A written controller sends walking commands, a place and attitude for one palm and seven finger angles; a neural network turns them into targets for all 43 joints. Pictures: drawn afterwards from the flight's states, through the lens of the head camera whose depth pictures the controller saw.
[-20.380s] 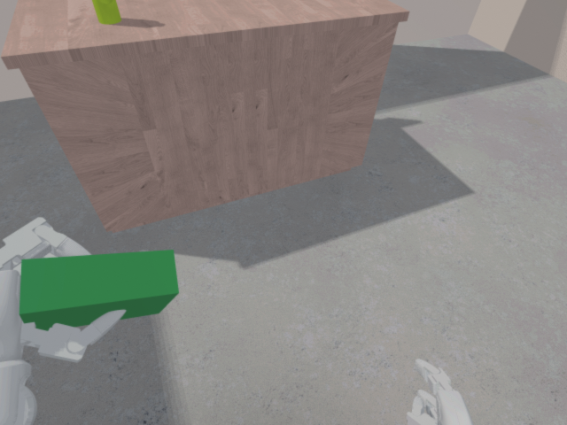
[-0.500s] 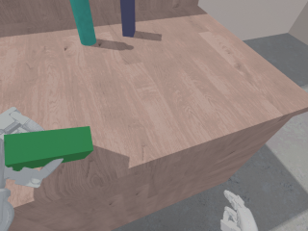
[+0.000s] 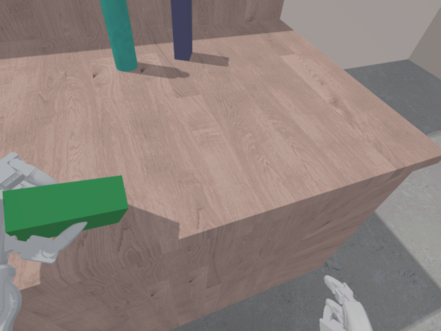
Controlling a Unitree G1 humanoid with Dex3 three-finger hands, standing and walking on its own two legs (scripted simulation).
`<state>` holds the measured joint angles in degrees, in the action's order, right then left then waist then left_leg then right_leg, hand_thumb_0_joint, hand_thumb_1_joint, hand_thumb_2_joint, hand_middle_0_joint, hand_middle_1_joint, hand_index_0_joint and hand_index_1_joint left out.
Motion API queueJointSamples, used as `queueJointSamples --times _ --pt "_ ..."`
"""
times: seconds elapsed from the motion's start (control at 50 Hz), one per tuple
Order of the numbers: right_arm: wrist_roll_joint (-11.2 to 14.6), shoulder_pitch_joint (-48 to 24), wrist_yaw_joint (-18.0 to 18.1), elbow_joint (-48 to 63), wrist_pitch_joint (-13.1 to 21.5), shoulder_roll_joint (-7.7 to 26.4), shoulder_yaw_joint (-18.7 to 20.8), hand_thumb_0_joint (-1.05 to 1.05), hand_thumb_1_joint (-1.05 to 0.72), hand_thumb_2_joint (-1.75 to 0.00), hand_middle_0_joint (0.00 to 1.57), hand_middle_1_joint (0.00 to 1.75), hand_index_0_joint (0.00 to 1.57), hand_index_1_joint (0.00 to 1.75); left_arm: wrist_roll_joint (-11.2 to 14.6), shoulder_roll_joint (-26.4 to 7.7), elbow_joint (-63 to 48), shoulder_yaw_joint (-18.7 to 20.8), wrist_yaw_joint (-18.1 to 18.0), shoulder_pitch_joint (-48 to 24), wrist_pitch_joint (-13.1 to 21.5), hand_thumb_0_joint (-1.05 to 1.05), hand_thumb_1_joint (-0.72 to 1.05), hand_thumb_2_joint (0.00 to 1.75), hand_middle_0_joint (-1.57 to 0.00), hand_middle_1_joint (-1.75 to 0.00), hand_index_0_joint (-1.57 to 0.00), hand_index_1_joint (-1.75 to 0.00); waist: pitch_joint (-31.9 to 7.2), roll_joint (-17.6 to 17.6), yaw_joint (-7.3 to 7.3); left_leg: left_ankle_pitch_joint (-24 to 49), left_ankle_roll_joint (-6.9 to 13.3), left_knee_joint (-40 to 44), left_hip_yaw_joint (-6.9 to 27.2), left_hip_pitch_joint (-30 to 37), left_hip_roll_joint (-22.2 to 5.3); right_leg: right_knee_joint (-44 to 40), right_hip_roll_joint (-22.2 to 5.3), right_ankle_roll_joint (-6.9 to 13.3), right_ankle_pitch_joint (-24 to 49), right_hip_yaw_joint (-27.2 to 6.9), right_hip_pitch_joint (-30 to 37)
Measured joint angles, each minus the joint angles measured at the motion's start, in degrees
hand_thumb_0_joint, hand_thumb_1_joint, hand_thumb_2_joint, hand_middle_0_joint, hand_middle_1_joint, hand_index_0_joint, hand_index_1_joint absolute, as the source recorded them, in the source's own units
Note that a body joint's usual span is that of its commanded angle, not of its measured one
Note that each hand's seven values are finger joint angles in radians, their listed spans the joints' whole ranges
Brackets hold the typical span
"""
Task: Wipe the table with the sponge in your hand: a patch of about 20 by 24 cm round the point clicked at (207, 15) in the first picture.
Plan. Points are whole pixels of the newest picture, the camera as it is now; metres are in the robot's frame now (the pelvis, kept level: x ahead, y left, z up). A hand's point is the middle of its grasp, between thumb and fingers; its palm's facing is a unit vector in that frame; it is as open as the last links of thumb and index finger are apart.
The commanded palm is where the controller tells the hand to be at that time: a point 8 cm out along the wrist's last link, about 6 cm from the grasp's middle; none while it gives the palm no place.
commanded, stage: come to a stop and stand still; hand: left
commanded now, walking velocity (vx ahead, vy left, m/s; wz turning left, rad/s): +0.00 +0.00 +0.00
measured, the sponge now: (89, 206) +0.24 +0.23 +0.14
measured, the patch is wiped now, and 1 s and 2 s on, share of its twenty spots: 0.00 0.00 0.00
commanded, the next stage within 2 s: look again from close up in 0.62 s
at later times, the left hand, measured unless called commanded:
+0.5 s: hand (45, 204) +0.22 +0.27 +0.16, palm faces +0.39 -0.86 -0.33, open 9.0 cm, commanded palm +0.16 +0.30 +0.18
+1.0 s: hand (51, 203) +0.23 +0.26 +0.17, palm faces +0.41 -0.84 -0.36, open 9.0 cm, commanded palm +0.17 +0.29 +0.18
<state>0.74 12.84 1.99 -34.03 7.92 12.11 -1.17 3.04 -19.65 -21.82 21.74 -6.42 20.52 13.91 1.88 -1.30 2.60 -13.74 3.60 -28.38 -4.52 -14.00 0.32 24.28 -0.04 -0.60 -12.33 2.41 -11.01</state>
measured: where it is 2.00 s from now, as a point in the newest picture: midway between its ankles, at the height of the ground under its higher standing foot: outside the picture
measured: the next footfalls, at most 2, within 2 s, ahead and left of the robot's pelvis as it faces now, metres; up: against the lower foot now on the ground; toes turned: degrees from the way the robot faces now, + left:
none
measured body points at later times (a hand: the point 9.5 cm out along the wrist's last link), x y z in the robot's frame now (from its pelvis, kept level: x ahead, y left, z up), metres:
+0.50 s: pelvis +0.00 +0.02 +0.00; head +0.03 +0.05 +0.45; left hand +0.20 +0.31 +0.18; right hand +0.19 -0.20 -0.07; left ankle +0.02 +0.07 -0.74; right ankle +0.01 -0.13 -0.74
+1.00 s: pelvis +0.01 +0.01 +0.00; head +0.04 +0.03 +0.45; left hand +0.20 +0.30 +0.18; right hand +0.19 -0.21 -0.07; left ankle +0.02 +0.07 -0.74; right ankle +0.01 -0.13 -0.74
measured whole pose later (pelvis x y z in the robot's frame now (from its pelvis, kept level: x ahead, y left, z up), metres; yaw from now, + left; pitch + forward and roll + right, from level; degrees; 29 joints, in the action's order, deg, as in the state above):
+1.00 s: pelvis +0.01 +0.01 +0.00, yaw +1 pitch -1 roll -2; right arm 0.9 11.2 1.7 -33.2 6.4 11.7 -0.7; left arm 1.7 -19.9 -27.8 20.7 -6.8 23.2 12.1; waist 4.7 -0.9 1.8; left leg -13.5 4.3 -26.5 -4.4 -12.1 1.6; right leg 22.9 -1.2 -1.5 -12.4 2.5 -9.1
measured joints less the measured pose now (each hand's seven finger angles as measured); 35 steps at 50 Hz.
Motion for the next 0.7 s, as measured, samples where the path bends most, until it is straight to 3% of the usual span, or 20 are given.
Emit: queueJointSamples --times 0.12,0.26,0.46,0.7 --pt "-0.25 -1.17 -0.27 0.07 0.36 0.36 0.05 0.01 -0.91 -0.89 0.2 0.3 0.2 0.3 -0.87 1.97 -1.81 -2.36 -0.3 -0.41 -1.0 -0.01 -0.39 1.06 -0.83 -1.42 -0.82 -1.42 0.78 -0.01 -0.58 0.2 0.26 0.66 -0.31 0.64 0.1 -1.12 -0.07 -0.32 0.58 -0.33 0.75" --pt "-0.19 -1.92 -0.35 1.33 -0.38 -0.69 -0.21 0.01 -0.9 -0.89 0.2 0.3 0.2 0.3 -0.34 -0.62 -4.35 -1.95 0.39 2.23 -0.78 -0.01 -0.39 1.06 -0.83 -1.42 -0.82 -1.42 1.05 -0.64 -1.71 0.14 0.62 1.04 -0.56 0.93 0.44 -1.61 -0.39 -0.73 0.68 -0.58 1.05" --pt "0.02 -1.6 -0.42 1.29 -1.0 -1.13 -0.5 0.01 -0.9 -0.89 0.2 0.3 0.2 0.3 -0.3 -0.78 -5.11 -1.27 0.5 2.06 -1.09 -0.01 -0.39 1.06 -0.83 -1.42 -0.82 -1.42 2.26 -0.43 -0.68 0.43 1.39 1.67 -0.81 1.29 1.47 -1.27 -1.4 -1.45 0.51 -0.8 1.02" --pt "-0.01 -1.51 -0.64 1.06 -1.27 -1.48 -0.49 0.01 -0.9 -0.89 0.2 0.3 0.2 0.3 -1.12 -0.75 -5.95 -1.31 0.27 2.2 -1.42 -0.01 -0.39 1.06 -0.83 -1.42 -0.83 -1.41 2.9 -0.16 -0.87 0.42 1.42 1.72 -0.47 1.59 1.73 -1.3 -1.64 -1.52 0.35 -0.45 1.46"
